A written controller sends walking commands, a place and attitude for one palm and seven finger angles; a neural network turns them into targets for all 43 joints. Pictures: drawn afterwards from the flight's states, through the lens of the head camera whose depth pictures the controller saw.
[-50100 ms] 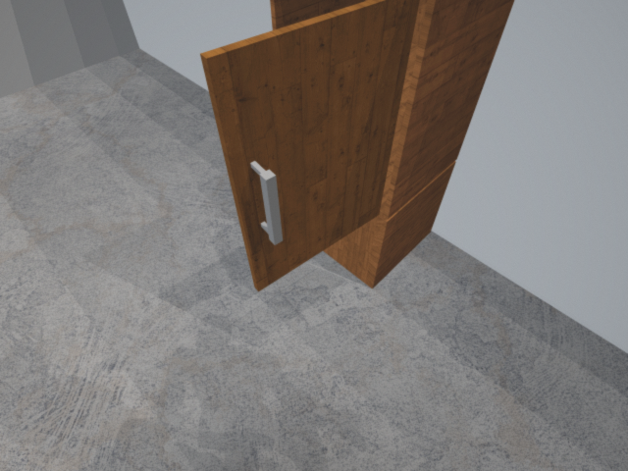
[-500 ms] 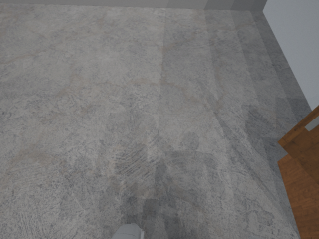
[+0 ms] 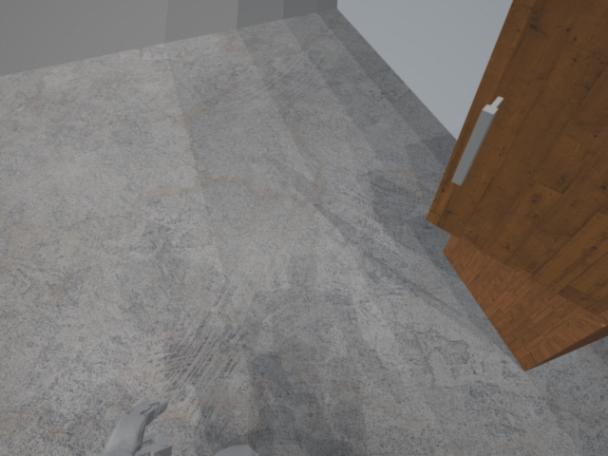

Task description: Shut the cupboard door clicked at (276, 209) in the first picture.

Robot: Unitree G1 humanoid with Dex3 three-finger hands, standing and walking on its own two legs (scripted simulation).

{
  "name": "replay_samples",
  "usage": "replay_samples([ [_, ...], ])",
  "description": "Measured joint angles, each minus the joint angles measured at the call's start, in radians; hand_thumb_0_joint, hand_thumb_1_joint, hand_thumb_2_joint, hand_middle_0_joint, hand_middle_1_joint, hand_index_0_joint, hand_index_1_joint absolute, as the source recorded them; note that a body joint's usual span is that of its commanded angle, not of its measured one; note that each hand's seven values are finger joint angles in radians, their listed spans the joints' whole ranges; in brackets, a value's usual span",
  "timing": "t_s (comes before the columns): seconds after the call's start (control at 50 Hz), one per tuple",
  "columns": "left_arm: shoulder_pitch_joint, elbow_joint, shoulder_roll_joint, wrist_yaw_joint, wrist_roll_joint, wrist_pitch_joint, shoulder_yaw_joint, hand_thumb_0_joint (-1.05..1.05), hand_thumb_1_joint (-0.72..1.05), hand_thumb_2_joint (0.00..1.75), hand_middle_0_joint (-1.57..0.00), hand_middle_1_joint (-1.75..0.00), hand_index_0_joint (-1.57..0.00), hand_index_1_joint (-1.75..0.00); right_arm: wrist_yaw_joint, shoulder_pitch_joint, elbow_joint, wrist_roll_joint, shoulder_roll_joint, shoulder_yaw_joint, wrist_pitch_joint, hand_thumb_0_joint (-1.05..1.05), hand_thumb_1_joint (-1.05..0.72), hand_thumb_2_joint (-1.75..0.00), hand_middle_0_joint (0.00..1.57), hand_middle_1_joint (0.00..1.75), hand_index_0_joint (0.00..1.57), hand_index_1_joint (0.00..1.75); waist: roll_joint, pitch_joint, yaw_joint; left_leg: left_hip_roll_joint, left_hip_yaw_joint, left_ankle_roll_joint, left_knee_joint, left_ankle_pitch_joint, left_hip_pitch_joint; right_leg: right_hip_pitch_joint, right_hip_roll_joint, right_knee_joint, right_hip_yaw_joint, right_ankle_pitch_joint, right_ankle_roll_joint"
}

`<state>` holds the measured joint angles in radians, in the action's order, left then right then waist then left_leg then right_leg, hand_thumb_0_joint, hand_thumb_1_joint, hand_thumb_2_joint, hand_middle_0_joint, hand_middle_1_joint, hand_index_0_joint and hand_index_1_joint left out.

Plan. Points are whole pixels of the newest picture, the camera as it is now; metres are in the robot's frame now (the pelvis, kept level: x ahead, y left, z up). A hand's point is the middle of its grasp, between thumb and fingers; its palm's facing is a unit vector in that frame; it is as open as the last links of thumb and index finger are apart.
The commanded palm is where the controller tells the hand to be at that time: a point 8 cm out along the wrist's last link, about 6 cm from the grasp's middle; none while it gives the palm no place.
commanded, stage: turn to face it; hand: left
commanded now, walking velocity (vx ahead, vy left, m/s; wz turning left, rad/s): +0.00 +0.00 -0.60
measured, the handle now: (476, 143) +0.65 -0.30 -0.02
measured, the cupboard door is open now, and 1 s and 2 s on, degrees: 30 30 30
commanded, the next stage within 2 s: take the last steps up to it in 1.06 s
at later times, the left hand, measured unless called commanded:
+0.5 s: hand (169, 441) +0.15 +0.22 -0.15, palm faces -0.23 -0.95 -0.20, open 7.4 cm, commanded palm none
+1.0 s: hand (224, 416) +0.19 +0.14 -0.16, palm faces -0.48 -0.85 -0.20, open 7.4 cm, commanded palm none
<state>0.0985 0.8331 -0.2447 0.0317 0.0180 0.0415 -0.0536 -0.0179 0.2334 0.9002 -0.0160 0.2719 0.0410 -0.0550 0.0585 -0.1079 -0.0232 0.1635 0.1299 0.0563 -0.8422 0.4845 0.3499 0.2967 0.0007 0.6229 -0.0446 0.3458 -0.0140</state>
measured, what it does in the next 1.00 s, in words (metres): steps on the spot, turning right: left foot, then right foot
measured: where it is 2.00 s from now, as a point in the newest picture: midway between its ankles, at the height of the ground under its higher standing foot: outside the picture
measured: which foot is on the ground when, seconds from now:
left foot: up 0.00-0.28, down 0.30-0.68, up 0.70-0.98, down 1.00-1.00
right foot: down 0.00-0.30, up 0.32-0.66, down 0.68-1.00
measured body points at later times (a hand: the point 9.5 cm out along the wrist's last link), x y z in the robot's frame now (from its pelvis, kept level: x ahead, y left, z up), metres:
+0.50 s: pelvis +0.02 +0.03 +0.02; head +0.07 +0.04 +0.47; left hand +0.17 +0.27 -0.13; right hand +0.03 -0.23 -0.11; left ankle +0.05 +0.14 -0.72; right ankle -0.05 -0.09 -0.64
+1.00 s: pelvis +0.02 +0.02 +0.01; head +0.05 +0.01 +0.46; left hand +0.21 +0.19 -0.14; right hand -0.06 -0.24 -0.12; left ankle +0.09 +0.11 -0.72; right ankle -0.04 -0.10 -0.72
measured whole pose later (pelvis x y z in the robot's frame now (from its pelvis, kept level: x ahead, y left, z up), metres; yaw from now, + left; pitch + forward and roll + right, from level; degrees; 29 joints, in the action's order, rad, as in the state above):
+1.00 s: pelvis +0.02 +0.02 +0.01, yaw -31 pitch +1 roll -1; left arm 0.18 0.91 -0.21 0.00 0.02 0.06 -0.05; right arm -0.02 0.22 0.90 -0.01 0.24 0.03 -0.03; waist -0.01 -0.05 0.00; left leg 0.05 0.05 0.05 -0.62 0.32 0.32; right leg 0.29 0.03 0.56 0.05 0.28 0.01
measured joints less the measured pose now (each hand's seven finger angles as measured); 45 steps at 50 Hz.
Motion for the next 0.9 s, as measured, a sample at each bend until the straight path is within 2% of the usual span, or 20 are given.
replay_samples([
  [0.04, 0.012, 0.004, 0.021, -0.012, 0.000, 0.000, 0.009, 0.00, 0.91, 0.90, -0.20, -0.30, -0.20, -0.30, -0.009, -0.021, 0.008, 0.002, 0.014, 0.008, -0.016, 0.00, -0.91, -0.89, 0.20, 0.30, 0.21, 0.30, 0.016, -0.011, -0.007, -0.038, -0.067, 0.005, -0.177, 0.028, 0.073, 0.002, 0.012, 0.003, 0.016, -0.002, -0.003],
  [0.1, 0.037, 0.012, 0.036, -0.023, -0.001, 0.006, 0.014, 0.00, 0.90, 0.90, -0.20, -0.30, -0.20, -0.30, -0.008, -0.042, 0.004, 0.003, 0.013, 0.008, -0.014, 0.00, -0.91, -0.89, 0.20, 0.30, 0.20, 0.30, 0.001, -0.015, -0.005, -0.069, -0.090, 0.019, -0.273, -0.035, 0.135, -0.015, 0.020, -0.048, 0.053, -0.043, -0.001],
  [0.2, 0.070, 0.031, 0.042, -0.024, 0.004, 0.013, 0.014, 0.01, 0.90, 0.90, -0.20, -0.30, -0.21, -0.30, -0.005, -0.054, -0.020, 0.007, -0.008, 0.002, -0.001, 0.00, -0.91, -0.89, 0.20, 0.30, 0.20, 0.30, -0.038, 0.000, 0.009, -0.097, -0.098, 0.025, -0.134, -0.064, 0.123, -0.026, 0.027, -0.092, 0.104, -0.069, 0.004],
  [0.24, 0.080, 0.038, 0.038, -0.022, 0.006, 0.016, 0.009, 0.01, 0.90, 0.90, -0.21, -0.30, -0.21, -0.30, -0.005, -0.059, -0.027, 0.011, -0.019, -0.001, 0.005, 0.00, -0.91, -0.89, 0.20, 0.30, 0.20, 0.30, -0.055, 0.007, 0.019, -0.109, -0.100, 0.020, -0.025, -0.064, 0.087, -0.020, 0.031, -0.085, 0.126, -0.066, 0.011],
  [0.28, 0.089, 0.044, 0.031, -0.021, 0.003, 0.022, 0.003, 0.01, 0.90, 0.90, -0.21, -0.30, -0.21, -0.30, -0.007, -0.060, -0.036, 0.013, -0.028, -0.006, 0.016, 0.00, -0.91, -0.89, 0.20, 0.30, 0.20, 0.30, -0.070, 0.016, 0.025, -0.121, -0.099, 0.014, 0.119, -0.121, 0.032, -0.006, 0.036, -0.062, 0.148, -0.055, 0.023],
  [0.3, 0.097, 0.045, 0.028, -0.021, 0.000, 0.027, -0.001, 0.01, 0.90, 0.90, -0.21, -0.30, -0.21, -0.30, -0.008, -0.055, -0.043, 0.013, -0.029, -0.011, 0.025, 0.00, -0.91, -0.89, 0.20, 0.30, 0.20, 0.30, -0.069, 0.027, 0.028, -0.119, -0.102, 0.005, 0.215, -0.161, -0.005, 0.008, 0.047, -0.041, 0.156, -0.044, 0.031],
  [0.32, 0.097, 0.049, 0.020, -0.019, -0.004, 0.032, -0.005, 0.01, 0.90, 0.90, -0.21, -0.30, -0.21, -0.30, -0.008, -0.054, -0.044, 0.009, -0.035, -0.013, 0.035, 0.00, -0.91, -0.89, 0.20, 0.30, 0.20, 0.30, -0.080, 0.031, 0.029, -0.121, -0.095, -0.020, 0.235, -0.180, -0.010, 0.029, 0.049, -0.001, 0.164, -0.020, 0.027],
  [0.36, 0.092, 0.058, 0.002, -0.015, -0.003, 0.041, -0.015, 0.01, 0.90, 0.90, -0.21, -0.30, -0.21, -0.30, -0.009, -0.053, -0.048, -0.001, -0.050, -0.026, 0.044, 0.00, -0.91, -0.89, 0.20, 0.30, 0.20, 0.30, -0.099, 0.026, 0.036, -0.112, -0.065, -0.056, 0.215, -0.175, -0.012, 0.089, 0.050, 0.174, 0.143, 0.119, 0.031],
  [0.42, 0.083, 0.067, -0.017, -0.002, 0.001, 0.046, -0.029, 0.01, 0.90, 0.90, -0.20, -0.30, -0.20, -0.30, -0.014, -0.038, -0.052, -0.010, -0.066, -0.040, 0.048, 0.00, -0.91, -0.89, 0.20, 0.30, 0.21, 0.30, -0.100, 0.019, 0.041, -0.089, -0.031, -0.067, 0.262, -0.188, -0.053, 0.163, 0.037, 0.425, 0.082, 0.149, 0.049],
  [0.46, 0.078, 0.065, -0.023, 0.005, 0.000, 0.047, -0.034, 0.01, 0.91, 0.90, -0.20, -0.30, -0.20, -0.30, -0.016, -0.030, -0.050, -0.012, -0.070, -0.043, 0.046, 0.00, -0.90, -0.89, 0.21, 0.30, 0.21, 0.30, -0.091, 0.017, 0.042, -0.073, -0.011, -0.065, 0.300, -0.205, -0.079, 0.178, 0.017, 0.475, 0.049, 0.134, 0.060],
  [0.52, 0.070, 0.057, -0.024, 0.010, -0.001, 0.051, -0.035, 0.01, 0.91, 0.90, -0.20, -0.30, -0.20, -0.30, -0.014, -0.021, -0.039, -0.012, -0.069, -0.039, 0.043, 0.00, -0.90, -0.89, 0.21, 0.30, 0.21, 0.30, -0.070, 0.015, 0.041, -0.047, 0.022, -0.059, 0.329, -0.216, -0.104, 0.159, -0.007, 0.412, 0.016, 0.121, 0.066],
  [0.6, 0.057, 0.050, -0.020, 0.013, 0.000, 0.047, -0.029, 0.01, 0.91, 0.90, -0.20, -0.30, -0.20, -0.30, -0.006, -0.014, -0.021, -0.012, -0.055, -0.026, 0.037, 0.00, -0.90, -0.89, 0.21, 0.30, 0.21, 0.30, -0.041, 0.012, 0.028, -0.011, 0.070, -0.043, 0.305, -0.196, -0.111, 0.090, -0.021, 0.222, -0.010, 0.105, 0.054],
  [0.66, 0.051, 0.040, -0.017, 0.013, 0.001, 0.032, -0.021, 0.01, 0.91, 0.90, -0.20, -0.30, -0.20, -0.30, 0.000, 0.000, -0.010, -0.008, -0.036, -0.012, 0.029, 0.00, -0.90, -0.89, 0.21, 0.30, 0.21, 0.30, -0.023, 0.018, 0.019, 0.015, 0.098, -0.021, 0.229, -0.153, -0.091, 0.000, -0.017, 0.016, -0.027, -0.017, 0.031],
  [0.68, 0.056, 0.033, -0.023, 0.011, 0.003, 0.020, -0.017, 0.01, 0.91, 0.90, -0.20, -0.30, -0.20, -0.30, 0.003, 0.010, -0.010, -0.003, -0.032, -0.009, 0.024, 0.00, -0.90, -0.89, 0.21, 0.30, 0.21, 0.30, -0.034, 0.030, 0.018, 0.012, 0.105, -0.015, 0.178, -0.129, -0.068, -0.026, -0.026, -0.049, -0.012, -0.064, 0.009],
  [0.7, 0.049, 0.039, -0.012, 0.003, 0.003, 0.008, -0.014, 0.01, 0.91, 0.90, -0.20, -0.30, -0.20, -0.30, 0.003, 0.004, -0.002, 0.000, -0.016, -0.003, 0.014, 0.00, -0.90, -0.89, 0.21, 0.30, 0.21, 0.30, -0.013, 0.027, 0.018, 0.015, 0.066, -0.008, 0.098, -0.057, -0.035, -0.012, -0.014, -0.026, -0.009, -0.045, -0.001],
  [0.74, 0.045, 0.045, 0.014, -0.010, 0.001, -0.001, -0.004, 0.01, 0.91, 0.90, -0.20, -0.30, -0.20, -0.30, -0.006, -0.013, 0.014, 0.003, 0.009, 0.008, -0.009, 0.00, -0.90, -0.89, 0.21, 0.30, 0.21, 0.30, 0.018, 0.017, 0.011, -0.019, -0.026, -0.002, -0.084, 0.028, 0.037, 0.000, 0.002, 0.005, -0.002, -0.017, -0.005],
  [0.78, 0.052, 0.046, 0.030, -0.022, 0.002, 0.000, 0.002, 0.00, 0.91, 0.90, -0.20, -0.30, -0.20, -0.30, -0.011, -0.024, 0.022, 0.004, 0.016, 0.011, -0.015, 0.00, -0.91, -0.89, 0.20, 0.30, 0.21, 0.30, 0.016, 0.016, 0.009, -0.054, -0.064, 0.005, -0.205, 0.014, 0.092, -0.008, 0.005, -0.019, 0.016, -0.028, -0.002],
  [0.84, 0.062, 0.052, 0.038, -0.028, 0.004, 0.006, 0.008, 0.00, 0.90, 0.90, -0.20, -0.30, -0.20, -0.30, -0.007, -0.028, 0.016, 0.004, 0.008, 0.008, -0.009, 0.00, -0.91, -0.89, 0.20, 0.30, 0.20, 0.30, -0.008, 0.023, 0.006, -0.079, -0.075, 0.013, -0.217, -0.038, 0.122, -0.024, 0.004, -0.068, 0.040, -0.062, 0.000],
  [0.9, 0.070, 0.058, 0.040, -0.027, 0.007, 0.009, 0.010, 0.00, 0.90, 0.90, -0.20, -0.30, -0.20, -0.30, -0.003, -0.027, 0.008, 0.005, -0.009, 0.004, -0.003, 0.00, -0.91, -0.89, 0.20, 0.30, 0.20, 0.30, -0.035, 0.034, 0.010, -0.094, -0.078, 0.012, -0.118, -0.059, 0.104, -0.028, 0.007, -0.093, 0.062, -0.078, 0.003],
])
